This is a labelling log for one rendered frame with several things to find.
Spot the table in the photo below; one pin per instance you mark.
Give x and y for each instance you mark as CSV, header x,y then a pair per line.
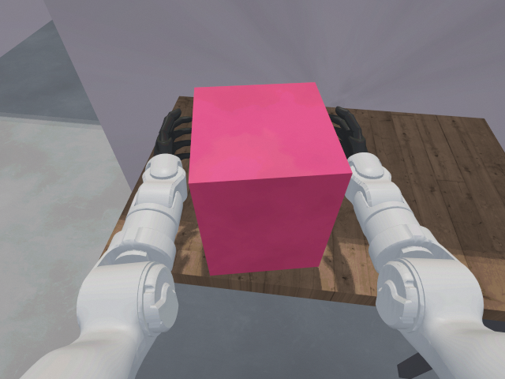
x,y
451,172

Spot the left robot forearm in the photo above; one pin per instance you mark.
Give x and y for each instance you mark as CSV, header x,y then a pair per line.
x,y
153,219

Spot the left robot upper arm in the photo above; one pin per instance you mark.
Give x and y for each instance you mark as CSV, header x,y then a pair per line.
x,y
121,310

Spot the robot right hand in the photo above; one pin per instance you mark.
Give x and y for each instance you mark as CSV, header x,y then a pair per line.
x,y
352,140

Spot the right robot forearm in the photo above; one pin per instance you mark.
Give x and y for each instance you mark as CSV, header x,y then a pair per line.
x,y
385,218

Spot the right robot upper arm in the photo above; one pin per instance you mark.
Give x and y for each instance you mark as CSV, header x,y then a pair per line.
x,y
437,306

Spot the robot left hand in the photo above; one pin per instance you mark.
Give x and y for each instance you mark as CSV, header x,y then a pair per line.
x,y
165,141

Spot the carton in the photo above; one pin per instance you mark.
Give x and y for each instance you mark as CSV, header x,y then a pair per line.
x,y
267,176

